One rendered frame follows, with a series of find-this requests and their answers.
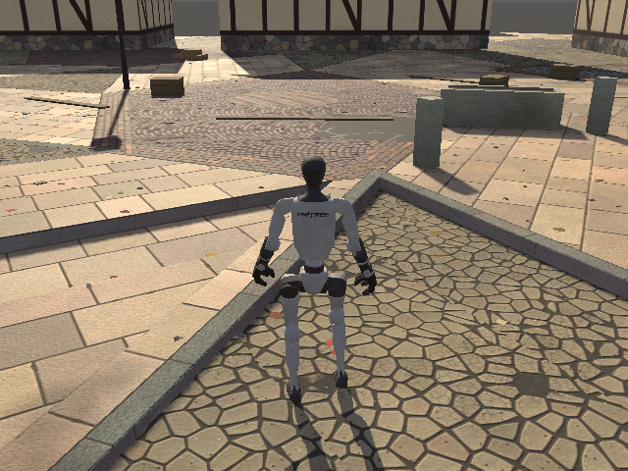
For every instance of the right robot forearm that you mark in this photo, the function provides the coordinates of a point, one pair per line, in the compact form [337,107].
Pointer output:
[362,261]

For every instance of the robot head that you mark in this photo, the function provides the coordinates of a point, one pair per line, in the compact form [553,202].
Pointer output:
[313,169]

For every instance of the right robot upper arm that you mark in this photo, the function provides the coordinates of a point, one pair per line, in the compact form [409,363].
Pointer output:
[344,207]

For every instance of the left robot forearm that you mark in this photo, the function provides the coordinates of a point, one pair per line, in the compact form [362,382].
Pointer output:
[264,257]

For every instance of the right robot thigh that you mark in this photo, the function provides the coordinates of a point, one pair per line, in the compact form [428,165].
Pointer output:
[336,287]

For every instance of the left robot upper arm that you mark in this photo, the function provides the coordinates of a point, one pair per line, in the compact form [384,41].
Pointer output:
[282,207]

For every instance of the robot right hand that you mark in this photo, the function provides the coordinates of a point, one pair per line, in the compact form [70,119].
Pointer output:
[371,281]

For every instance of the robot left hand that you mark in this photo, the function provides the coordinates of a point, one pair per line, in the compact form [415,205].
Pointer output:
[257,273]

